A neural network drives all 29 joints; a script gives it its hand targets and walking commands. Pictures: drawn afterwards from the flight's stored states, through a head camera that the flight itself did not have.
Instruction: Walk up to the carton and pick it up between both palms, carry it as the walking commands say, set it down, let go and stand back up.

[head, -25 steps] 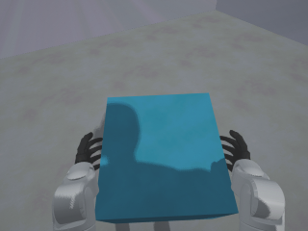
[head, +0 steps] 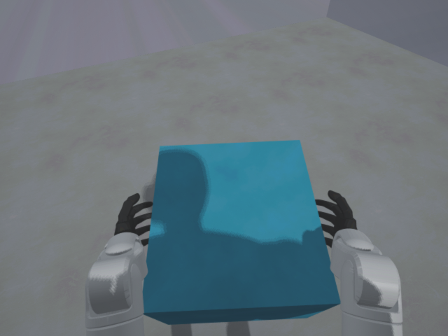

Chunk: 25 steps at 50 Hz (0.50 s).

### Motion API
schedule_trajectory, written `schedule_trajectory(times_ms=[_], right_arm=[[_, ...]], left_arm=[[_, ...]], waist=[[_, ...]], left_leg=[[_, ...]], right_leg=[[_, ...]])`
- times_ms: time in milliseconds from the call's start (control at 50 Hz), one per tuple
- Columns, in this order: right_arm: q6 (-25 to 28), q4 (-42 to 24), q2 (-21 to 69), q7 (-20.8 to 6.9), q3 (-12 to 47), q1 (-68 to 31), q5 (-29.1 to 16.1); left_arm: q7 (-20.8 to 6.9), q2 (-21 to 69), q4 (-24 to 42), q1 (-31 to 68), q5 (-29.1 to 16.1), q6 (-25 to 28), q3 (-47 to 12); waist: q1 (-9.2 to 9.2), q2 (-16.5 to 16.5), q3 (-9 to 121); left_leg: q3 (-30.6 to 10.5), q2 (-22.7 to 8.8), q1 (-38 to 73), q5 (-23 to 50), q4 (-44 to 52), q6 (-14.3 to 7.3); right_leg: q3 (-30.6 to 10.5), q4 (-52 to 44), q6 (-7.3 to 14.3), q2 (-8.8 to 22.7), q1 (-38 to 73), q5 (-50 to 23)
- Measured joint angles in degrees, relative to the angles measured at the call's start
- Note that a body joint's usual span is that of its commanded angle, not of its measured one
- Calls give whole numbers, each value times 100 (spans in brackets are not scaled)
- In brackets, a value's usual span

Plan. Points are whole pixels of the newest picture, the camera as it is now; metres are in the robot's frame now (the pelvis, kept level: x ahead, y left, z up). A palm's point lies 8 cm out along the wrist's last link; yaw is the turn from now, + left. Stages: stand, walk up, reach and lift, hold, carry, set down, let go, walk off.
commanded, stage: carry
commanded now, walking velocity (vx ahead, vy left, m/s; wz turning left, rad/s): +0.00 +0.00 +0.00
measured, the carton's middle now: (233, 232) +0.30 +0.00 +0.02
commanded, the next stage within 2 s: hold in 1.94 s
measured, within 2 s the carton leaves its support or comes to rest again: neither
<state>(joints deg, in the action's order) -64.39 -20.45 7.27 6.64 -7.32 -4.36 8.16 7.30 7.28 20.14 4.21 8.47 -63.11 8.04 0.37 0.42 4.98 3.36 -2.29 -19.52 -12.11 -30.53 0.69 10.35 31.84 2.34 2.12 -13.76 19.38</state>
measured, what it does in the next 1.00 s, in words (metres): stands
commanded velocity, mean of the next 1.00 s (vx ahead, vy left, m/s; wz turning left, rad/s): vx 0.00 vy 0.00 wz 0.00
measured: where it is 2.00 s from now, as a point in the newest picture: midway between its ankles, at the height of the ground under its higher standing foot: outside the picture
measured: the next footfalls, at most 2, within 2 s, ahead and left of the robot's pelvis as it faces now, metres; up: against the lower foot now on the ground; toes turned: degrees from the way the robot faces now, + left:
none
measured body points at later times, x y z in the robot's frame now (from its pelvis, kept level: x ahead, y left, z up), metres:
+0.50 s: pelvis +0.00 -0.01 +0.00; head -0.01 -0.01 +0.45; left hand +0.28 +0.17 +0.06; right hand +0.28 -0.18 +0.06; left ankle +0.04 +0.13 -0.73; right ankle -0.02 -0.08 -0.73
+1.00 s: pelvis -0.01 -0.01 +0.00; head -0.02 -0.01 +0.45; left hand +0.27 +0.17 +0.07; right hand +0.27 -0.18 +0.07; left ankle +0.04 +0.13 -0.73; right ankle -0.02 -0.08 -0.73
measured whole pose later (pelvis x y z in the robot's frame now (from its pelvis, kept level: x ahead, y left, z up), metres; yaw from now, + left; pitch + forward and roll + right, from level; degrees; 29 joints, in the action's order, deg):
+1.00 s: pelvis -0.01 -0.01 +0.00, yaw +0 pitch +1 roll +1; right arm -56.0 -13.0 7.3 6.5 -7.8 -5.5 8.5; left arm 6.6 7.3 12.8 4.7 8.7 -54.6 9.4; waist -0.2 0.4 4.6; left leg 3.3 -3.2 -20.0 -11.2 -29.9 1.6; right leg 10.5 31.9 3.2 1.4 -14.6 19.0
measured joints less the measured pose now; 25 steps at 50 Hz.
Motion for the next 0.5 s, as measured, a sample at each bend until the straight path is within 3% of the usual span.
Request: schedule_trajectory(times_ms=[500], right_arm=[[922,846,6,-29,-53,-152,74]], left_arm=[[-86,2,-819,89,67,943,161]], waist=[[-32,-17,-116]], left_leg=[[-12,-81,-32,22,23,92]], right_leg=[[11,16,85,-70,-52,19]])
